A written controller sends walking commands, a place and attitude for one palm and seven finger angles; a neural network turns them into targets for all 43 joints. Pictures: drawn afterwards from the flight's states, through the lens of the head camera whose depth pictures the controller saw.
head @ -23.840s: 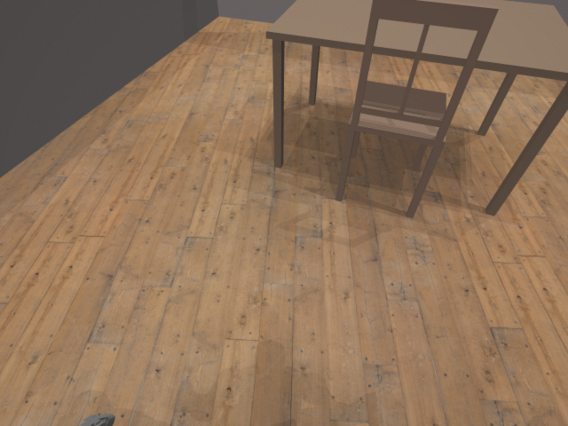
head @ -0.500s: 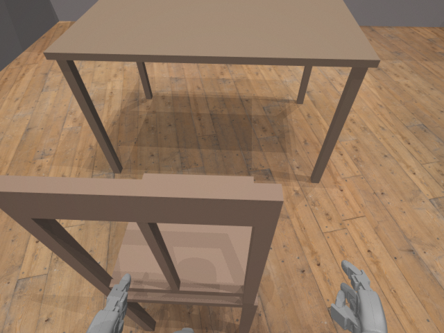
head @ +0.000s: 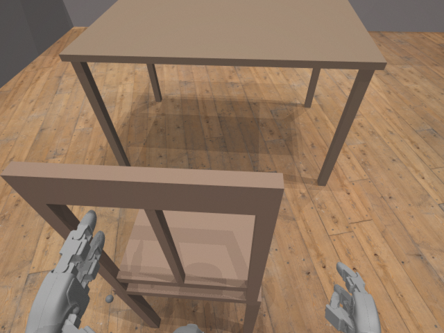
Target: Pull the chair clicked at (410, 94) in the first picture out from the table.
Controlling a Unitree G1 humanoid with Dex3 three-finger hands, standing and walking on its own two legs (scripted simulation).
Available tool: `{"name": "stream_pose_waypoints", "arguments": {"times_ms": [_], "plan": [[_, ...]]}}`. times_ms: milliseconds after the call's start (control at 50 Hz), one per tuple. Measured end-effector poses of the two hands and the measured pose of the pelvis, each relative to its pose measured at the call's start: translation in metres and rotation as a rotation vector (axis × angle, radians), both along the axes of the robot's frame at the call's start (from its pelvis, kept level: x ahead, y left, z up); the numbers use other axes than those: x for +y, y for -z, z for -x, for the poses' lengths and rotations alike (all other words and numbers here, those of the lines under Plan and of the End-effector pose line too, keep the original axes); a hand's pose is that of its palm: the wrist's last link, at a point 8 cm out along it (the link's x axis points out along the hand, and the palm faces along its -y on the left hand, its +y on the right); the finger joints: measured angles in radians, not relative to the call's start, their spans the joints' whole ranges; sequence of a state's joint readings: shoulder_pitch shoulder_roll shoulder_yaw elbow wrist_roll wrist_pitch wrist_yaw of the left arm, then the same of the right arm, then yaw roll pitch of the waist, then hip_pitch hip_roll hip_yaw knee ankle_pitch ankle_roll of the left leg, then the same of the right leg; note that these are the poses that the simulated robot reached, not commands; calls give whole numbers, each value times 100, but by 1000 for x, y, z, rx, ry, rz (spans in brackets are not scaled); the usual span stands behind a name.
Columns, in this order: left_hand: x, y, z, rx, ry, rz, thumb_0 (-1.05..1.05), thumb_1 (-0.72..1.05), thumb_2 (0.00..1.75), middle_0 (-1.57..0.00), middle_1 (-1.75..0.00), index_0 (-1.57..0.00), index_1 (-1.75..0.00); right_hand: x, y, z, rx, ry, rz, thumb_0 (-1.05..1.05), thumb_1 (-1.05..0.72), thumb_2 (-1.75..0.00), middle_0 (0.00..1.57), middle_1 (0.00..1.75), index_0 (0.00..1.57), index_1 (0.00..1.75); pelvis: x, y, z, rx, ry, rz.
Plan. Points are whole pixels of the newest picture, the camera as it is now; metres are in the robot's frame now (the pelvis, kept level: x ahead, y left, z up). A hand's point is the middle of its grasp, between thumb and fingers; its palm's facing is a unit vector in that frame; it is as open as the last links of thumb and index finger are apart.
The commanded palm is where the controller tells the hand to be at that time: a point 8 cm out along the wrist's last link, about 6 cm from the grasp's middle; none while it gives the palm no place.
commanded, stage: draw the hand back to the body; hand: left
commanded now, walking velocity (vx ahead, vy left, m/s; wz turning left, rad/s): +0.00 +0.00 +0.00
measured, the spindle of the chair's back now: (169, 249) +0.27 +0.13 -0.01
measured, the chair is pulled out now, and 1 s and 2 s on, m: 0.60 0.58 0.58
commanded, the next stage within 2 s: step back with the hand held close in 1.08 s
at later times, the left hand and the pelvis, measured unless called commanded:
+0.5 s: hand (50, 266) +0.18 +0.24 +0.14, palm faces +0.30 -0.83 -0.48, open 11.3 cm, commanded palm +0.16 +0.28 +0.20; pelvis +0.03 +0.00 +0.06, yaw -1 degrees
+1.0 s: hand (38, 190) +0.24 +0.24 +0.22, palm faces +0.42 -0.79 -0.45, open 7.5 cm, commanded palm +0.19 +0.29 +0.24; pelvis +0.04 -0.01 +0.06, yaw -2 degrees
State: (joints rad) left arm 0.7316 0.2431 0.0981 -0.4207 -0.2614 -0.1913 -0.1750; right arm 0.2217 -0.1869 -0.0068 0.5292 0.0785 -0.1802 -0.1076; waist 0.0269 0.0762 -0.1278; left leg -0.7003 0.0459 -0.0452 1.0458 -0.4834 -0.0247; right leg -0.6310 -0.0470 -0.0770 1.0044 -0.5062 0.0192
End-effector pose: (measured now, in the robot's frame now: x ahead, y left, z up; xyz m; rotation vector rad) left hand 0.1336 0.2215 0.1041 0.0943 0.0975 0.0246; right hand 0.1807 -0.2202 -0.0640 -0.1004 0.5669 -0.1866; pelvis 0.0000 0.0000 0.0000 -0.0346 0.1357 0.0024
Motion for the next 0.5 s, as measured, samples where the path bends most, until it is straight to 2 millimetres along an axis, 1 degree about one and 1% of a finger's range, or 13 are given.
{"name": "stream_pose_waypoints", "arguments": {"times_ms": [20,80,140,200,300,420,500], "plan": [[2,-5,0,-12,-4,-5,-2,-51,21,-1,-1,-1,-1,-1,-2,0,-5,-2,4,1,-90,-90,21,30,20,30,-1,-2,0,-6,-1,1],[12,-17,-1,25,-85,-150,-2,-46,24,-2,-2,-2,-2,-3,-9,1,19,-11,32,1,-90,-90,21,30,20,30,-2,-11,-2,-40,6,0],[19,-27,1,71,-170,-238,-2,-38,28,-3,-3,-4,-4,-5,-16,1,40,-10,44,1,-90,-90,21,30,20,30,-2,-21,-6,-78,9,-1],[24,-33,2,99,-220,-279,-1,-29,32,-4,-5,-7,-7,-6,-22,1,55,-13,56,1,-90,-90,21,30,20,30,-1,-30,-9,-109,11,-3],[32,-41,1,133,-253,-322,-1,-12,40,-6,-9,-15,-12,-5,-30,-4,71,-41,72,1,-90,-90,21,30,20,30,-1,-42,-15,-150,11,-10],[45,-51,-4,163,-293,-362,-1,9,50,-10,-13,-24,-20,-1,-35,-15,70,-87,74,1,-90,-90,21,30,20,30,-1,-51,-22,-181,11,-19],[54,-65,-9,135,-341,-386,0,23,57,-12,-16,-29,-25,3,-38,-24,66,-116,69,1,-90,-90,21,30,20,30,-2,-55,-27,-194,11,-24]]}}
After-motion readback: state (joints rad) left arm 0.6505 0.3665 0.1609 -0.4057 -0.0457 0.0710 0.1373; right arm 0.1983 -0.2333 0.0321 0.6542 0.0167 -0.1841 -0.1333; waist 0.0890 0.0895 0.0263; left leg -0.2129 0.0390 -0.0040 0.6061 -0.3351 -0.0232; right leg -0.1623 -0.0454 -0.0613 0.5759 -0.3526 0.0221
